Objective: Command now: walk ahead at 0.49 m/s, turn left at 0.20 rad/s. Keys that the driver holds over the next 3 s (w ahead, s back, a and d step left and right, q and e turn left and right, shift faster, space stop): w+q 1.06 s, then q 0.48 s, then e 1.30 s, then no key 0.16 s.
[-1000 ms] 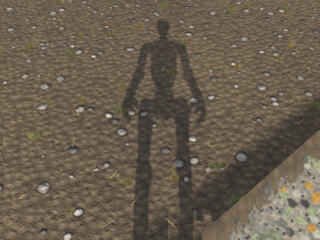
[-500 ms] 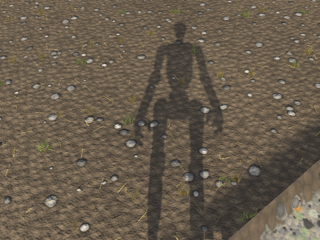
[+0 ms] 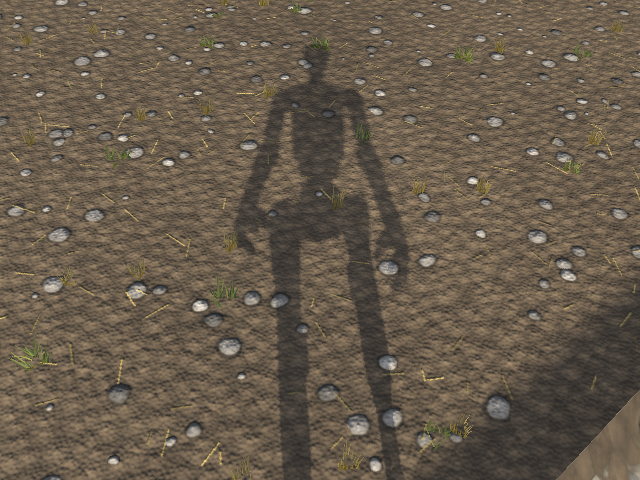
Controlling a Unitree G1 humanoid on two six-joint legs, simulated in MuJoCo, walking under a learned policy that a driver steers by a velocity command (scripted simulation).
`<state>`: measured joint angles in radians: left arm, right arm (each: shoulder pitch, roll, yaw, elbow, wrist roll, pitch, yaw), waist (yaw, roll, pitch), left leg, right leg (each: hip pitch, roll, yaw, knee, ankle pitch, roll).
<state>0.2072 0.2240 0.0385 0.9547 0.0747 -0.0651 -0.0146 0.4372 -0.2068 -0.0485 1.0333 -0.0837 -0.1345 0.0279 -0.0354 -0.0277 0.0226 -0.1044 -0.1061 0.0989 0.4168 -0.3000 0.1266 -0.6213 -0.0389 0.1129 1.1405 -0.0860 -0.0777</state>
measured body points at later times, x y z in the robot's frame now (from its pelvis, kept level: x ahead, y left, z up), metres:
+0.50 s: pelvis +0.34 -0.05 -0.19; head +0.36 -0.04 +0.26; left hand +0.48 +0.20 -0.30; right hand +0.28 -0.29 -0.33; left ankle +0.11 +0.06 -0.67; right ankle +0.43 -0.15 -0.92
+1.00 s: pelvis +0.57 +0.11 -0.19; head +0.60 +0.15 +0.26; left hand +0.51 +0.40 -0.32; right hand +0.84 -0.02 -0.28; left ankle +0.59 +0.20 -0.91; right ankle +0.58 -0.09 -0.81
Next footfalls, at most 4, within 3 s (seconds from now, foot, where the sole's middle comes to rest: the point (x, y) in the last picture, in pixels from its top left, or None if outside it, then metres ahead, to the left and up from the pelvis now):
0.40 right None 0.47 -0.14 -0.95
0.88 left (224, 469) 0.62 0.22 -0.95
1.34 right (223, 357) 0.93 0.24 -0.95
1.72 left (161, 444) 0.69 0.38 -0.95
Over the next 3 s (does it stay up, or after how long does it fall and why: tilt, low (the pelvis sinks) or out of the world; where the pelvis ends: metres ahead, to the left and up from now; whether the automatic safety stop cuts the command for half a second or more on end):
stays up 0.77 0.25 -0.17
